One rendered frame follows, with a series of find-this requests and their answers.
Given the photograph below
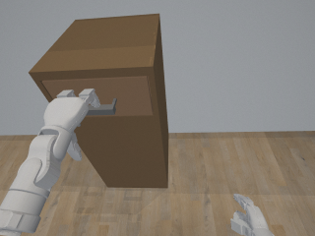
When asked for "handle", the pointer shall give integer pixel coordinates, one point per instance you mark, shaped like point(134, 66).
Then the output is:
point(104, 109)

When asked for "cabinet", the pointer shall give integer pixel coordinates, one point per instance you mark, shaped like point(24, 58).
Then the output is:
point(126, 151)

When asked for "robot left forearm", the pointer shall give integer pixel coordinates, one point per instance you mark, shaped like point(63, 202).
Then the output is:
point(20, 210)

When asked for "drawer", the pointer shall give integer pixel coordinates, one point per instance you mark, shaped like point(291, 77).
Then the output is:
point(133, 94)

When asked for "robot left hand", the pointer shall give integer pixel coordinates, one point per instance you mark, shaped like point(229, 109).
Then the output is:
point(68, 111)

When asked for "robot right hand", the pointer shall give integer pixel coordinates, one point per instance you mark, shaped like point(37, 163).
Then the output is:
point(243, 223)

